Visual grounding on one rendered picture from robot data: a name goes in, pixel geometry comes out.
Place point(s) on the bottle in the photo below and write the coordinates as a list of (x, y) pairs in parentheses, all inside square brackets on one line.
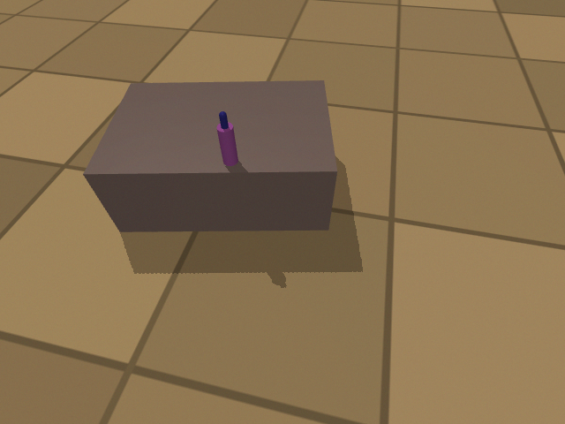
[(227, 140)]

